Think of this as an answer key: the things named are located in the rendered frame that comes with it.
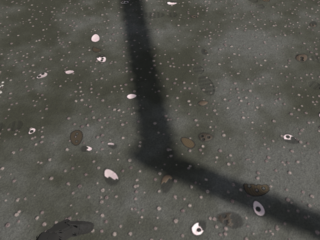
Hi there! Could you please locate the robot left hand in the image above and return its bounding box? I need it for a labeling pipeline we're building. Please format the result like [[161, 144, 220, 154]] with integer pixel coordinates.
[[36, 219, 94, 240]]

